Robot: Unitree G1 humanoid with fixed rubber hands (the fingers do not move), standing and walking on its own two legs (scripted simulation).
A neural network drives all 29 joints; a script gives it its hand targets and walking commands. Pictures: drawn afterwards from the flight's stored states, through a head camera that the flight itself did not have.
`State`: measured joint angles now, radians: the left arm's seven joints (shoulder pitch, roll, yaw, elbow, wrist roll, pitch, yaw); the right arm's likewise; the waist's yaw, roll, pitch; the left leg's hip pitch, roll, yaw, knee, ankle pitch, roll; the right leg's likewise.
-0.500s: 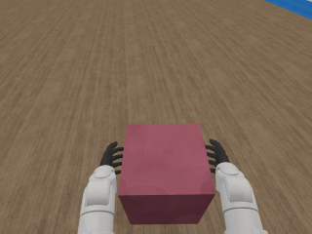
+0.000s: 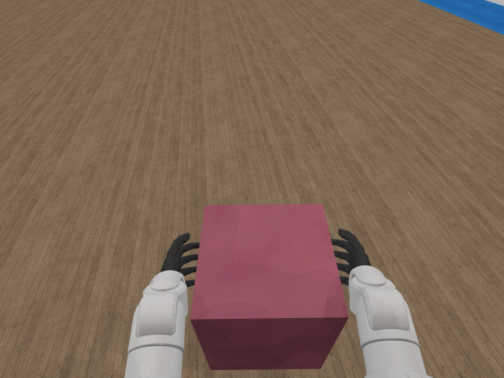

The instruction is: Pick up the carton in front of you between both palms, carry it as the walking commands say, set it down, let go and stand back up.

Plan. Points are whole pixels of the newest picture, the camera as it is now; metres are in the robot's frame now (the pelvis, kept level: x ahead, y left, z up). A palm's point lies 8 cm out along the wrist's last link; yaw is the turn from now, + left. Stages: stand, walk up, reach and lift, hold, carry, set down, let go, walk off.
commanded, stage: carry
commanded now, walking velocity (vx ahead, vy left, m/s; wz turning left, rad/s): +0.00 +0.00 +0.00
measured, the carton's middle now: (264, 289) +0.31 +0.00 -0.04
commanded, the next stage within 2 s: hold in 0.18 s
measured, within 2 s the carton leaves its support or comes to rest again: neither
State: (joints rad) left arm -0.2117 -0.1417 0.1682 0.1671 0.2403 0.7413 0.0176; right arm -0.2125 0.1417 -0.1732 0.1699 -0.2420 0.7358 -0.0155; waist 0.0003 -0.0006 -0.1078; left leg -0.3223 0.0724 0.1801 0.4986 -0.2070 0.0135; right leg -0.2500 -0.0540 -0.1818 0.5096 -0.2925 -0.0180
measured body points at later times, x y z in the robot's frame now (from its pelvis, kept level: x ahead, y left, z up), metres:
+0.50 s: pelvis -0.02 +0.00 +0.01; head -0.06 +0.01 +0.46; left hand +0.28 +0.13 +0.04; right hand +0.26 -0.17 +0.04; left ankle +0.03 +0.12 -0.74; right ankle -0.02 -0.10 -0.74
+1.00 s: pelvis -0.03 +0.03 +0.00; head -0.09 +0.04 +0.45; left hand +0.29 +0.14 +0.05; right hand +0.25 -0.16 +0.05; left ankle +0.03 +0.12 -0.74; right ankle -0.02 -0.10 -0.74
